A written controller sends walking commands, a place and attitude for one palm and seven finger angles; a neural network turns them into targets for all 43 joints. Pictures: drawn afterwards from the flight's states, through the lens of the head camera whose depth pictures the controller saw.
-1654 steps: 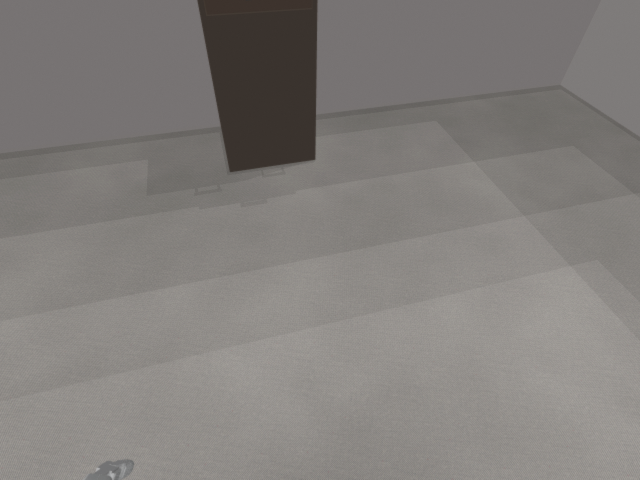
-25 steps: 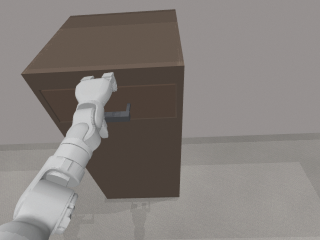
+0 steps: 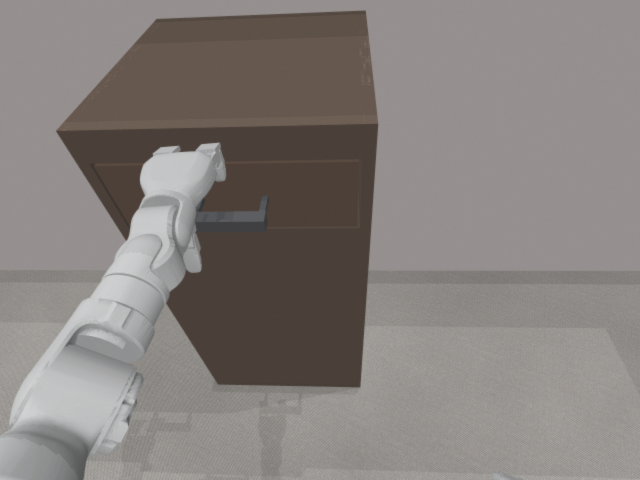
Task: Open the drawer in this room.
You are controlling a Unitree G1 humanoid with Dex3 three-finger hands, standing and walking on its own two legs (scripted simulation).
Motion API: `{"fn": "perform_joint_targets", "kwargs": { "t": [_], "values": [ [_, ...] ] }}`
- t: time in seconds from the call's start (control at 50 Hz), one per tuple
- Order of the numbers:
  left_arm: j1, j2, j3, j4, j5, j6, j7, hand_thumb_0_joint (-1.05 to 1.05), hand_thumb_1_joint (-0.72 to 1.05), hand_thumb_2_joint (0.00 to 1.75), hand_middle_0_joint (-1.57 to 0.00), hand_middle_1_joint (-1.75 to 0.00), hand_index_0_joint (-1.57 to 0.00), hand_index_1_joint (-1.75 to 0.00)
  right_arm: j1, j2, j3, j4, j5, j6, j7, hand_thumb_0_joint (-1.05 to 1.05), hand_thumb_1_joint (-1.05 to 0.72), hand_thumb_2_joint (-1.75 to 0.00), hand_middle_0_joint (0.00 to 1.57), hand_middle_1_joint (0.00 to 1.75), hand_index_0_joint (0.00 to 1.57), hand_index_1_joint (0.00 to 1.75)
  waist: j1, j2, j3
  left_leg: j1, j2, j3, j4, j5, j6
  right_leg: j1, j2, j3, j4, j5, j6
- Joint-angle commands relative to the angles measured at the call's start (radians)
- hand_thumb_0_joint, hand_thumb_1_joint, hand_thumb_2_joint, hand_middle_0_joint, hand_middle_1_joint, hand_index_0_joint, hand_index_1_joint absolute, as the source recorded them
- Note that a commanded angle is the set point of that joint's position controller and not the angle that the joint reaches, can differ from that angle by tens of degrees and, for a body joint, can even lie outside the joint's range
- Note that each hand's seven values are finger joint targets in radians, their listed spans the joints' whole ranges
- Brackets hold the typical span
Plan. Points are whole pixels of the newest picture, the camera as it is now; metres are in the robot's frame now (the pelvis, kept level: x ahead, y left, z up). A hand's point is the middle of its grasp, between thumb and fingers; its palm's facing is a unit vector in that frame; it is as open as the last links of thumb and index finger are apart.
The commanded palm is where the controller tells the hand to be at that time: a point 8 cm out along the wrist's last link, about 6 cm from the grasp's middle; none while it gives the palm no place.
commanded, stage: move the hooked fingers above the handle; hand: left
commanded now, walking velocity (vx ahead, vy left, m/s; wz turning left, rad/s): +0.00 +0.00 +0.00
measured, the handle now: (229, 211) +0.50 +0.16 +0.05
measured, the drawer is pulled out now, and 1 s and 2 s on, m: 0.00 0.00 0.00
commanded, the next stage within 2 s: lower the fingers behind the handle in 0.28 s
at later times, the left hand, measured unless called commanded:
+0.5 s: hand (190, 221) +0.44 +0.20 +0.10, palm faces -0.12 -0.05 -0.99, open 13.6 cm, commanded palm +0.42 +0.19 +0.16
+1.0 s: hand (210, 228) +0.45 +0.18 +0.07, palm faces -0.04 -0.03 -1.00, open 13.8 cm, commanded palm +0.43 +0.19 +0.13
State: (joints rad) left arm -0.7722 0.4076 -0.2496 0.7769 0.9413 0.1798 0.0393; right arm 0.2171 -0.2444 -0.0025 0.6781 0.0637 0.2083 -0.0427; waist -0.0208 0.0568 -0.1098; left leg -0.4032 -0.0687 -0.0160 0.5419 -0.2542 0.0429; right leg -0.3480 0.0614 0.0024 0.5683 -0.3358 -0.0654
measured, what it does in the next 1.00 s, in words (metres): stands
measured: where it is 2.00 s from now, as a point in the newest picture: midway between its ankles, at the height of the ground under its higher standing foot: outside the picture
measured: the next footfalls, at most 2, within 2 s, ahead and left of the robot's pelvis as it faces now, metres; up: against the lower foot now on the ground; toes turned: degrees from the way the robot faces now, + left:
none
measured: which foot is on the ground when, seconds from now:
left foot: down 0.00-1.00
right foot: down 0.00-1.00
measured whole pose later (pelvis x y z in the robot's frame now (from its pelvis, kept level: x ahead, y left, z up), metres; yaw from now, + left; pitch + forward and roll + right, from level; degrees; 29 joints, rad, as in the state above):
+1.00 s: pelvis +0.01 +0.02 -0.01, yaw -1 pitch +10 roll +0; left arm -0.72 0.36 -0.23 0.80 0.99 0.08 0.13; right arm 0.28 -0.23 -0.03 0.68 0.04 0.22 -0.04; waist -0.04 0.05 -0.13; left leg -0.51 -0.07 0.00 0.63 -0.30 0.07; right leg -0.44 0.06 0.01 0.63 -0.37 -0.04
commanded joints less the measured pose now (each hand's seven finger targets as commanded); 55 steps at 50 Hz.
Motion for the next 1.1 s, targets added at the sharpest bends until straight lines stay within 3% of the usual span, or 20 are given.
{"fn": "perform_joint_targets", "kwargs": {
  "t": [0.0, 0.06, 0.1, 0.14, 0.2, 0.24, 0.28, 0.36, 0.4, 0.46, 0.54, 0.58, 0.66, 0.7, 0.78, 0.82, 0.9, 0.94, 0.98, 1.08],
  "values": [
    [-0.369, 0.105, 0.041, -0.252, -0.012, -0.101, -0.063, 0.00, -0.50, 0.30, -0.30, -1.20, -0.30, -1.20, -0.046, -0.140, -0.049, -0.149, -0.017, -0.028, -0.018, 0.00, -0.90, -0.90, 0.20, 0.30, 0.20, 0.30, -0.023, -0.139, -0.276, 0.145, 0.010, 0.021, -0.001, 0.255, 0.025, 0.109, -0.060, 0.058, -0.070, 0.447, 0.041],
    [-0.412, 0.165, 0.106, -0.360, -0.001, -0.209, -0.031, 0.00, -0.50, 0.30, -0.30, -1.20, -0.30, -1.20, -0.026, -0.122, -0.054, -0.151, -0.023, -0.033, -0.021, 0.00, -0.90, -0.90, 0.20, 0.30, 0.20, 0.30, 0.000, -0.086, -0.309, 0.176, 0.014, 0.014, 0.011, 0.293, 0.025, 0.089, -0.050, 0.058, -0.051, 0.439, 0.030],
    [-0.415, 0.285, 0.221, -0.396, 0.011, -0.252, 0.033, 0.00, -0.50, 0.30, -0.30, -1.20, -0.30, -1.20, -0.014, -0.123, -0.058, -0.144, -0.029, -0.035, -0.021, 0.00, -0.90, -0.90, 0.20, 0.30, 0.20, 0.30, 0.030, -0.050, -0.341, 0.163, 0.014, 0.008, 0.012, 0.309, 0.018, 0.107, -0.044, 0.058, -0.038, 0.413, 0.020],
    [-0.419, 0.357, 0.313, -0.378, 0.023, -0.252, 0.118, 0.00, -0.50, 0.30, -0.30, -1.20, -0.30, -1.20, -0.011, -0.110, -0.056, -0.132, -0.026, -0.040, -0.021, 0.00, -0.90, -0.90, 0.20, 0.30, 0.20, 0.30, 0.044, -0.056, -0.339, 0.128, 0.018, 0.007, 0.009, 0.310, 0.013, 0.105, -0.036, 0.052, -0.026, 0.390, 0.017],
    [-0.405, 0.380, 0.351, -0.350, 0.047, -0.182, 0.224, 0.00, -0.50, 0.30, -0.30, -1.20, -0.30, -1.20, -0.032, -0.108, -0.057, -0.111, -0.026, -0.047, -0.012, 0.00, -0.90, -0.90, 0.20, 0.30, 0.20, 0.30, 0.064, -0.055, -0.366, 0.114, 0.023, 0.024, 0.003, 0.340, 0.002, 0.129, -0.031, 0.055, -0.024, 0.398, 0.015],
    [-0.378, 0.350, 0.312, -0.307, 0.065, -0.102, 0.254, 0.00, -0.50, 0.30, -0.30, -1.20, -0.30, -1.20, -0.049, -0.110, -0.055, -0.102, -0.021, -0.046, -0.006, 0.00, -0.90, -0.90, 0.20, 0.30, 0.20, 0.30, 0.061, -0.032, -0.380, 0.124, 0.028, 0.039, -0.003, 0.351, -0.002, 0.136, -0.029, 0.054, -0.025, 0.415, 0.016],
    [-0.347, 0.294, 0.249, -0.216, 0.074, -0.012, 0.230, 0.00, -0.50, 0.30, -0.30, -1.20, -0.30, -1.20, -0.047, -0.125, -0.057, -0.093, -0.017, -0.040, 0.000, 0.00, -0.90, -0.90, 0.20, 0.30, 0.20, 0.30, 0.039, -0.052, -0.355, 0.130, 0.036, 0.048, -0.011, 0.348, -0.002, 0.123, -0.029, 0.042, -0.037, 0.413, 0.022],
    [-0.242, 0.092, 0.045, -0.186, 0.006, 0.117, 0.049, 0.00, -0.50, 0.30, -0.30, -1.20, -0.30, -1.20, -0.050, -0.159, -0.068, -0.133, 0.006, -0.011, 0.008, 0.00, -0.90, -0.90, 0.20, 0.30, 0.20, 0.30, -0.026, -0.158, -0.303, 0.169, 0.034, 0.041, -0.003, 0.378, 0.018, 0.118, -0.036, 0.032, -0.064, 0.521, 0.042],
    [-0.232, 0.099, 0.033, -0.196, -0.011, 0.098, -0.034, 0.00, -0.50, 0.30, -0.30, -1.20, -0.30, -1.20, -0.055, -0.164, -0.060, -0.143, 0.008, 0.003, -0.003, 0.00, -0.90, -0.90, 0.20, 0.30, 0.20, 0.30, -0.035, -0.199, -0.249, 0.164, 0.031, 0.034, -0.011, 0.349, 0.022, 0.105, -0.042, 0.032, -0.075, 0.506, 0.045],
    [-0.329, 0.153, 0.057, -0.315, -0.005, -0.028, -0.101, 0.00, -0.50, 0.30, -0.30, -1.20, -0.30, -1.20, -0.056, -0.155, -0.052, -0.152, -0.008, -0.001, -0.024, 0.00, -0.90, -0.90, 0.20, 0.30, 0.20, 0.30, -0.037, -0.158, -0.245, 0.174, 0.016, 0.022, -0.003, 0.314, 0.030, 0.085, -0.047, 0.045, -0.072, 0.483, 0.041],
    [-0.415, 0.204, 0.128, -0.478, 0.024, -0.253, -0.036, 0.00, -0.50, 0.30, -0.30, -1.20, -0.30, -1.20, -0.018, -0.119, -0.064, -0.151, -0.028, -0.024, -0.032, 0.00, -0.90, -0.90, 0.20, 0.30, 0.20, 0.30, -0.007, 0.035, -0.327, 0.278, 0.025, -0.008, 0.036, 0.400, 0.017, 0.000, -0.030, 0.039, -0.028, 0.395, 0.013],
    [-0.399, 0.222, 0.177, -0.461, 0.023, -0.298, 0.044, 0.00, -0.50, 0.30, -0.30, -1.20, -0.30, -1.20, -0.006, -0.109, -0.069, -0.140, -0.030, -0.033, -0.026, 0.00, -0.90, -0.90, 0.20, 0.30, 0.20, 0.30, 0.001, 0.043, -0.337, 0.289, 0.036, -0.017, 0.054, 0.424, 0.004, -0.042, -0.021, 0.026, -0.009, 0.355, 0.009],
    [-0.359, 0.144, 0.161, -0.282, 0.029, -0.209, 0.164, 0.00, -0.50, 0.30, -0.30, -1.20, -0.30, -1.20, -0.004, -0.118, -0.070, -0.110, -0.024, -0.040, 0.007, 0.00, -0.90, -0.90, 0.20, 0.30, 0.20, 0.30, -0.003, -0.039, -0.253, 0.191, 0.048, -0.019, 0.048, 0.343, -0.018, -0.138, -0.012, -0.009, 0.008, 0.250, 0.008],
    [-0.333, 0.132, 0.161, -0.202, 0.052, -0.134, 0.202, 0.00, -0.50, 0.30, -0.30, -1.20, -0.30, -1.20, -0.007, -0.128, -0.074, -0.105, -0.029, -0.038, 0.019, 0.00, -0.90, -0.90, 0.20, 0.30, 0.20, 0.30, 0.004, -0.062, -0.284, 0.174, 0.048, -0.011, 0.049, 0.332, -0.019, -0.126, -0.009, -0.009, 0.009, 0.243, 0.006],
    [-0.444, 0.074, 0.072, -0.151, 0.089, -0.024, 0.203, 0.00, -0.50, 0.30, -0.30, -1.20, -0.30, -1.20, 0.008, -0.136, -0.079, -0.102, -0.028, -0.023, 0.020, 0.00, -0.90, -0.90, 0.20, 0.30, 0.20, 0.30, -0.036, -0.085, -0.368, 0.180, 0.046, 0.002, 0.065, 0.315, -0.003, -0.093, -0.015, 0.004, 0.003, 0.277, 0.016],
    [-0.470, 0.095, 0.075, -0.165, 0.080, -0.022, 0.173, 0.00, -0.50, 0.30, -0.30, -1.20, -0.30, -1.20, 0.015, -0.141, -0.080, -0.110, -0.028, -0.014, 0.011, 0.00, -0.90, -0.90, 0.20, 0.30, 0.20, 0.30, -0.047, -0.082, -0.424, 0.196, 0.041, 0.000, 0.074, 0.329, 0.005, -0.051, -0.020, 0.019, 0.001, 0.321, 0.020],
    [-0.481, 0.109, 0.084, -0.221, 0.052, -0.104, 0.125, 0.00, -0.50, 0.30, -0.30, -1.20, -0.30, -1.20, 0.033, -0.138, -0.083, -0.115, -0.034, -0.018, -0.011, 0.00, -0.90, -0.90, 0.20, 0.30, 0.20, 0.30, -0.059, -0.077, -0.419, 0.222, 0.040, -0.012, 0.077, 0.351, 0.013, -0.043, -0.020, 0.022, -0.004, 0.347, 0.023],
    [-0.433, 0.114, 0.102, -0.208, 0.052, -0.153, 0.128, 0.00, -0.50, 0.30, -0.30, -1.20, -0.30, -1.20, 0.048, -0.127, -0.081, -0.114, -0.034, -0.021, -0.014, 0.00, -0.90, -0.90, 0.20, 0.30, 0.20, 0.30, -0.047, -0.053, -0.371, 0.210, 0.040, -0.014, 0.076, 0.357, 0.013, -0.070, -0.015, 0.016, 0.001, 0.337, 0.019],
    [-0.360, 0.092, 0.097, -0.099, 0.052, -0.152, 0.133, 0.00, -0.50, 0.30, -0.30, -1.20, -0.30, -1.20, 0.057, -0.126, -0.073, -0.104, -0.029, -0.020, -0.013, 0.00, -0.90, -0.90, 0.20, 0.30, 0.20, 0.30, -0.047, -0.100, -0.256, 0.134, 0.040, -0.008, 0.062, 0.285, 0.013, -0.099, -0.013, 0.011, -0.013, 0.288, 0.020],
    [-0.321, 0.179, 0.179, -0.058, 0.079, -0.144, 0.187, 0.00, -0.50, 0.30, -0.30, -1.20, -0.30, -1.20, 0.072, -0.137, -0.071, -0.113, -0.028, -0.020, -0.007, 0.00, -0.90, -0.90, 0.20, 0.30, 0.20, 0.30, -0.015, -0.099, -0.269, 0.060, 0.042, 0.009, 0.055, 0.251, 0.009, -0.079, -0.012, 0.018, 0.002, 0.261, 0.012]
  ]
}}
